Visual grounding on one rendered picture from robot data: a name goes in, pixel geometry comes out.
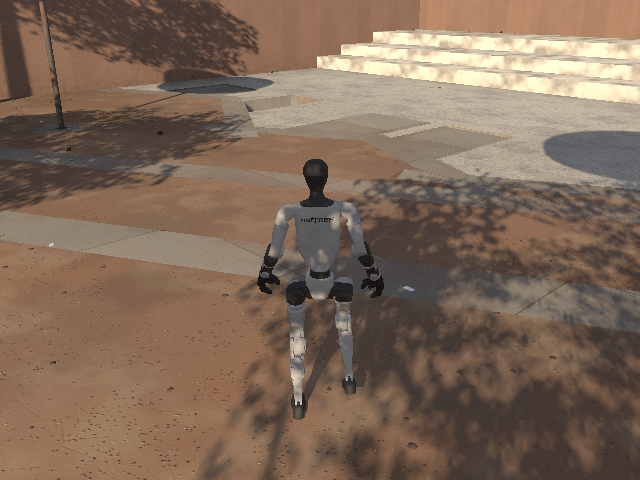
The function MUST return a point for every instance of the left robot upper arm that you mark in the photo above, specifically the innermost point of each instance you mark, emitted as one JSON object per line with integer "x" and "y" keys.
{"x": 285, "y": 213}

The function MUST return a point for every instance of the left robot forearm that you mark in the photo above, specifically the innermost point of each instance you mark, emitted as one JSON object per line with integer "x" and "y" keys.
{"x": 268, "y": 264}

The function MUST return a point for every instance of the robot right hand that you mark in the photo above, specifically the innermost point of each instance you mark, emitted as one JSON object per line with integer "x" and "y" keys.
{"x": 379, "y": 284}

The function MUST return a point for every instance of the right robot thigh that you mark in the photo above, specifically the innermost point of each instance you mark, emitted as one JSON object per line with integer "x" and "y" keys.
{"x": 343, "y": 293}

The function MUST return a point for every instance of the robot left hand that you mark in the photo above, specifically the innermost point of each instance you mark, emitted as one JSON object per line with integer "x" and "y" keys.
{"x": 261, "y": 283}

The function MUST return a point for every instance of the robot head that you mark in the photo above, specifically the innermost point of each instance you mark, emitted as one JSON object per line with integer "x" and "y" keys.
{"x": 315, "y": 172}

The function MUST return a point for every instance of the right robot forearm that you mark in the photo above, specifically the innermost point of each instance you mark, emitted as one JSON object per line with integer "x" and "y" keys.
{"x": 369, "y": 264}

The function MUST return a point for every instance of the right robot upper arm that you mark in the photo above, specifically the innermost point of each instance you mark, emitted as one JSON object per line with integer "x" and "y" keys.
{"x": 348, "y": 210}

